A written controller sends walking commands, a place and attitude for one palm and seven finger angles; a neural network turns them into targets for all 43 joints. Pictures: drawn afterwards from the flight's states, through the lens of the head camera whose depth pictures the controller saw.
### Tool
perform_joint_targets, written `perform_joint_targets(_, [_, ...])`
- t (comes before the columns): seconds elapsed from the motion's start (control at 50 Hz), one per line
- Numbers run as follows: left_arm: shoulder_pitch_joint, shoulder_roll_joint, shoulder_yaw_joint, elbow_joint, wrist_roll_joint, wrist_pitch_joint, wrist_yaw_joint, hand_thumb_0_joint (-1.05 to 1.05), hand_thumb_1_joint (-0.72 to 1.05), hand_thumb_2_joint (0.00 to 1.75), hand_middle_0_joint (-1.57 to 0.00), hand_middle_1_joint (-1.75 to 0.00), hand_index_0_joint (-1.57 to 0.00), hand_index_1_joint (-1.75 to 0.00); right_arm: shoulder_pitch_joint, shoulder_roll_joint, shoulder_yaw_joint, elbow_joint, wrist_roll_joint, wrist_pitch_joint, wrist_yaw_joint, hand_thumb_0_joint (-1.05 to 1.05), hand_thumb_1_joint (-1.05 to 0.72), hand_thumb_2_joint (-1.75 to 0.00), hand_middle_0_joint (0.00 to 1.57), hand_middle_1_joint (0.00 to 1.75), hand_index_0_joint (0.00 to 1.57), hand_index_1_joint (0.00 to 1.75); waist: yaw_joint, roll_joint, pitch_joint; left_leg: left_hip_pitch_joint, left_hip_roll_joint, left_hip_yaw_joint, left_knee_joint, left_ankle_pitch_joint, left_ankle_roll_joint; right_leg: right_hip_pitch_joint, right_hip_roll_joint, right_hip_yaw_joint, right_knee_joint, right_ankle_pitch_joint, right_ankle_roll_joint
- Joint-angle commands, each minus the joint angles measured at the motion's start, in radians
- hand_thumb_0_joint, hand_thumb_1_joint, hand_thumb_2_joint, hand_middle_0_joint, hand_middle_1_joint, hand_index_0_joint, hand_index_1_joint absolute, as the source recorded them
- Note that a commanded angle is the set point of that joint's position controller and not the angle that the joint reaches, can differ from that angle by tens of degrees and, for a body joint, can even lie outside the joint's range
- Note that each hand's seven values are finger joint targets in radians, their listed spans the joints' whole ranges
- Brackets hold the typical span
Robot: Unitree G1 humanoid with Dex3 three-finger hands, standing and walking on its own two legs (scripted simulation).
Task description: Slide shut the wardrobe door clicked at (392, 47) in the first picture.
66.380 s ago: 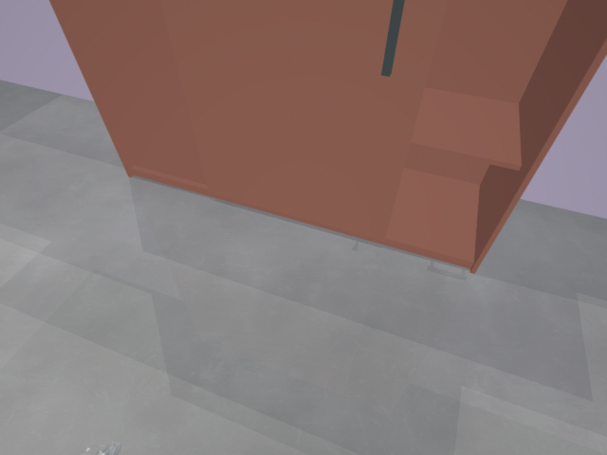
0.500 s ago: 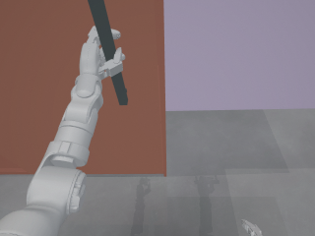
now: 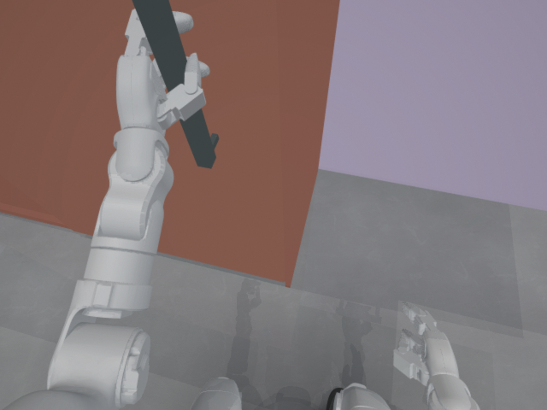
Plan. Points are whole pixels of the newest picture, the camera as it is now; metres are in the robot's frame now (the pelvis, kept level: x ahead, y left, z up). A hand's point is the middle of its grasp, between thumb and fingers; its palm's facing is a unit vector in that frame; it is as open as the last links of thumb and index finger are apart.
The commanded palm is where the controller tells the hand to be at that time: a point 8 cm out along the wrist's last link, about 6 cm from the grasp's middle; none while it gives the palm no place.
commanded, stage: step sideways, sliding the door along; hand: left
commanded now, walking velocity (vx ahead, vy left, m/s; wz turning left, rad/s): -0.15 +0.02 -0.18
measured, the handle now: (184, 67) +0.48 +0.17 +0.19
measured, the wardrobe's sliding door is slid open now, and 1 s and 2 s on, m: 0.00 0.00 0.00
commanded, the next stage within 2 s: none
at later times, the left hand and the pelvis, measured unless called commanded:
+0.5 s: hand (198, 89) +0.43 +0.14 +0.20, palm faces +0.28 -0.96 -0.07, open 6.9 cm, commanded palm +0.39 +0.09 +0.20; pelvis +0.09 -0.02 +0.01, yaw +5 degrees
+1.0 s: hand (187, 89) +0.43 +0.15 +0.20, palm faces +0.01 -1.00 +0.05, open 6.8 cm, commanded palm +0.40 +0.16 +0.20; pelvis +0.22 +0.07 +0.01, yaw +6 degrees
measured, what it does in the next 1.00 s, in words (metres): walks ahead: left foot, then right foot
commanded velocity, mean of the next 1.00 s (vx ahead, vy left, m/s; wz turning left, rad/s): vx -0.22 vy -0.05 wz -0.30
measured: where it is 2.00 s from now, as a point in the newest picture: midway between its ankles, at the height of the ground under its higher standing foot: outside the picture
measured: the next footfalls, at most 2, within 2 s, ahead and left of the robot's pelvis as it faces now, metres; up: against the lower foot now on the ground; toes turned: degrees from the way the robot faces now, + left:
left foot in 0.28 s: +0.01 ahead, +0.15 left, +0.00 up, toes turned +12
right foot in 0.82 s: +0.24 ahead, -0.07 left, +0.00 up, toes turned +2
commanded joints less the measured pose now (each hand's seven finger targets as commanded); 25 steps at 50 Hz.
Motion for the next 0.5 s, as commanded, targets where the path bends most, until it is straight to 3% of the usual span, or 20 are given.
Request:
perform_joint_targets(0.0, [-0.446,-0.12,-0.291,-0.539,0.022,-0.162,-0.079,0.0,0.9,0.9,-0.45,-1.4,-0.45,-1.4,-0.027,-0.113,-0.063,-0.129,-0.008,-0.072,-0.034,0.0,-0.9,-0.9,0.2,0.3,0.2,0.3,-0.108,-0.018,-0.693,0.361,0.048,0.033,-0.165,0.765,0.065,0.189,-0.067,0.056,0.061,0.775,0.001])
perform_joint_targets(0.02, [-0.437,-0.153,-0.313,-0.554,0.014,-0.166,-0.087,0.0,0.9,0.9,-0.45,-1.4,-0.45,-1.4,-0.017,-0.123,-0.067,-0.151,-0.016,-0.075,-0.016,0.0,-0.9,-0.9,0.2,0.3,0.2,0.3,-0.106,0.127,-0.689,0.5,0.138,-0.035,-0.142,1.112,0.111,0.038,-0.007,0.055,0.088,0.381,0.02])
perform_joint_targets(0.04, [-0.449,-0.166,-0.327,-0.558,0.016,-0.175,-0.096,0.0,0.9,0.9,-0.45,-1.4,-0.45,-1.4,-0.012,-0.113,-0.062,-0.163,-0.014,-0.08,0.006,0.0,-0.9,-0.9,0.2,0.3,0.2,0.3,-0.102,0.186,-0.665,0.563,0.158,-0.024,-0.111,1.23,0.135,-0.028,0.022,0.072,0.053,0.122,0.005])
perform_joint_targets(0.06, [-0.44,-0.16,-0.322,-0.539,0.029,-0.179,-0.101,0.0,0.9,0.9,-0.45,-1.4,-0.45,-1.4,-0.014,-0.116,-0.06,-0.17,-0.011,-0.086,0.019,0.0,-0.9,-0.9,0.2,0.3,0.2,0.3,-0.093,0.159,-0.652,0.553,0.135,0.02,-0.061,1.195,0.118,0.002,0.033,0.076,-0.023,0.113,-0.013])
perform_joint_targets(0.1, [-0.409,-0.132,-0.312,-0.557,0.042,-0.18,-0.097,0.0,0.9,0.9,-0.45,-1.4,-0.45,-1.4,-0.002,-0.125,-0.06,-0.171,0.005,-0.096,0.025,0.0,-0.9,-0.9,0.2,0.3,0.2,0.3,-0.096,0.025,-0.678,0.41,0.038,0.113,0.019,0.933,0.059,0.202,0.001,0.071,-0.106,0.577,-0.031])
perform_joint_targets(0.14, [-0.33,-0.101,-0.295,-0.578,0.057,-0.179,-0.084,0.0,0.9,0.9,-0.45,-1.4,-0.45,-1.4,-0.019,-0.1,-0.056,-0.175,0.004,-0.091,0.01,0.0,-0.9,-0.9,0.2,0.3,0.2,0.3,-0.081,-0.258,-0.705,0.057,-0.07,0.128,0.083,0.2,0.012,0.51,-0.161,0.201,-0.046,1.19,-0.097])
perform_joint_targets(0.16, [-0.295,-0.1,-0.302,-0.593,0.064,-0.181,-0.078,0.0,0.9,0.9,-0.45,-1.4,-0.45,-1.4,-0.031,-0.08,-0.052,-0.178,0.004,-0.093,-0.002,0.0,-0.9,-0.9,0.2,0.3,0.2,0.3,-0.061,-0.302,-0.681,-0.035,-0.12,0.114,0.083,-0.046,0.014,0.546,-0.194,0.23,-0.025,1.298,-0.103])
perform_joint_targets(0.18, [-0.265,-0.12,-0.323,-0.618,0.064,-0.185,-0.075,0.0,0.9,0.9,-0.45,-1.4,-0.45,-1.4,-0.038,-0.062,-0.039,-0.177,-0.002,-0.097,-0.008,0.0,-0.9,-0.9,0.2,0.3,0.2,0.3,-0.051,-0.281,-0.655,-0.07,-0.134,0.1,0.046,-0.117,0.024,0.536,-0.206,0.233,-0.011,1.301,-0.1])
perform_joint_targets(0.2, [-0.266,-0.141,-0.342,-0.653,0.06,-0.185,-0.066,0.0,0.9,0.9,-0.45,-1.4,-0.45,-1.4,-0.042,-0.074,-0.039,-0.158,-0.01,-0.101,-0.015,0.0,-0.9,-0.9,0.2,0.3,0.2,0.3,-0.071,-0.222,-0.656,-0.013,-0.113,0.115,-0.069,-0.004,0.03,0.493,-0.187,0.196,0.021,1.245,-0.093])
perform_joint_targets(0.22, [-0.256,-0.172,-0.371,-0.677,0.055,-0.182,-0.067,0.0,0.9,0.9,-0.45,-1.4,-0.45,-1.4,-0.048,-0.085,-0.044,-0.16,-0.015,-0.093,-0.015,0.0,-0.9,-0.9,0.2,0.3,0.2,0.3,-0.082,-0.179,-0.667,0.114,-0.062,0.106,-0.159,0.256,0.034,0.402,-0.15,0.154,0.048,1.1,-0.066])
perform_joint_targets(0.24, [-0.247,-0.199,-0.395,-0.704,0.047,-0.183,-0.073,0.0,0.9,0.9,-0.45,-1.4,-0.45,-1.4,-0.05,-0.113,-0.059,-0.174,-0.014,-0.081,-0.008,0.0,-0.9,-0.9,0.2,0.3,0.2,0.3,-0.083,-0.08,-0.698,0.321,0.035,0.044,-0.158,0.737,0.067,0.214,-0.081,0.105,0.056,0.797,-0.007])
perform_joint_targets(0.26, [-0.22,-0.227,-0.422,-0.679,0.041,-0.182,-0.085,0.0,0.9,0.9,-0.45,-1.4,-0.45,-1.4,-0.036,-0.139,-0.069,-0.188,-0.011,-0.075,0.013,0.0,-0.9,-0.9,0.2,0.3,0.2,0.3,-0.077,-0.013,-0.703,0.427,0.129,-0.024,-0.168,1.0,0.119,0.09,-0.018,0.106,0.067,0.341,0.01])
perform_joint_targets(0.28, [-0.22,-0.246,-0.439,-0.683,0.043,-0.182,-0.093,0.0,0.9,0.9,-0.45,-1.4,-0.45,-1.4,-0.029,-0.138,-0.069,-0.212,-0.01,-0.077,0.03,0.0,-0.9,-0.9,0.2,0.3,0.2,0.3,-0.08,0.073,-0.658,0.511,0.164,-0.006,-0.159,1.148,0.141,-0.022,0.022,0.1,0.081,0.073,0.006])
perform_joint_targets(0.3, [-0.22,-0.249,-0.454,-0.718,0.045,-0.19,-0.094,0.0,0.9,0.9,-0.45,-1.4,-0.45,-1.4,-0.03,-0.14,-0.068,-0.228,-0.013,-0.085,0.04,0.0,-0.9,-0.9,0.2,0.3,0.2,0.3,-0.085,0.19,-0.623,0.566,0.181,0.005,-0.143,1.251,0.153,-0.112,0.036,0.09,0.111,-0.07,0.002])
perform_joint_targets(0.32, [-0.208,-0.268,-0.48,-0.725,0.057,-0.195,-0.097,0.0,0.9,0.9,-0.45,-1.4,-0.45,-1.4,-0.02,-0.124,-0.055,-0.229,-0.019,-0.087,0.053,0.0,-0.9,-0.9,0.2,0.3,0.2,0.3,-0.087,0.227,-0.585,0.575,0.173,0.042,-0.12,1.309,0.146,-0.146,0.047,0.076,0.106,-0.115,-0.007])
perform_joint_targets(0.38, [-0.149,-0.275,-0.501,-0.784,0.064,-0.191,-0.104,0.0,0.9,0.9,-0.45,-1.4,-0.45,-1.4,-0.013,-0.111,-0.034,-0.236,-0.006,-0.098,0.07,0.0,-0.9,-0.9,0.2,0.3,0.2,0.3,-0.09,0.127,-0.601,0.543,0.102,0.132,0.013,1.267,0.107,-0.029,0.072,0.041,-0.057,0.174,-0.014])
perform_joint_targets(0.42, [-0.073,-0.257,-0.489,-0.795,0.073,-0.177,-0.091,0.0,0.9,0.9,-0.45,-1.4,-0.45,-1.4,-0.016,-0.115,-0.037,-0.234,0.001,-0.093,0.073,0.0,-0.9,-0.9,0.2,0.3,0.2,0.3,-0.09,-0.056,-0.64,0.352,0.055,0.151,0.108,1.032,0.075,0.18,-0.005,0.108,-0.054,0.674,-0.036])
perform_joint_targets(0.44, [-0.046,-0.244,-0.483,-0.831,0.08,-0.181,-0.082,0.0,0.9,0.9,-0.45,-1.4,-0.45,-1.4,-0.031,-0.105,-0.035,-0.234,0.002,-0.084,0.069,0.0,-0.9,-0.9,0.2,0.3,0.2,0.3,-0.081,-0.181,-0.668,0.173,-0.001,0.167,0.173,0.687,0.05,0.338,-0.089,0.197,-0.027,1.037,-0.076])
perform_joint_targets(0.46, [-0.005,-0.238,-0.488,-0.864,0.087,-0.188,-0.071,0.0,0.9,0.9,-0.45,-1.4,-0.45,-1.4,-0.056,-0.08,-0.03,-0.234,-0.002,-0.078,0.057,0.0,-0.9,-0.9,0.2,0.3,0.2,0.3,-0.064,-0.298,-0.652,-0.029,-0.091,0.156,0.2,0.157,0.024,0.477,-0.176,0.314,-0.011,1.369,-0.122])
perform_joint_targets(0.48, [0.044,-0.25,-0.509,-0.884,0.09,-0.194,-0.064,0.0,0.9,0.9,-0.45,-1.4,-0.45,-1.4,-0.064,-0.058,-0.023,-0.233,-0.004,-0.077,0.046,0.0,-0.9,-0.9,0.2,0.3,0.2,0.3,-0.044,-0.318,-0.616,-0.145,-0.136,0.11,0.174,-0.112,0.022,0.519,-0.215,0.374,0.01,1.474,-0.141])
